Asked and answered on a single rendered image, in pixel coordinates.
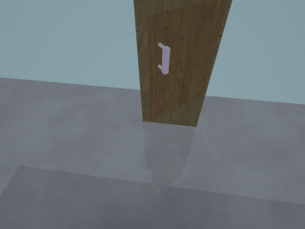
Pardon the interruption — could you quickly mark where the cupboard door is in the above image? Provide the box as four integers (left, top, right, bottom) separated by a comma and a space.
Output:
147, 0, 229, 121

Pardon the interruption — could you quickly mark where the handle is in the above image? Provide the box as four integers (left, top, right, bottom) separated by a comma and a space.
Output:
157, 43, 171, 74

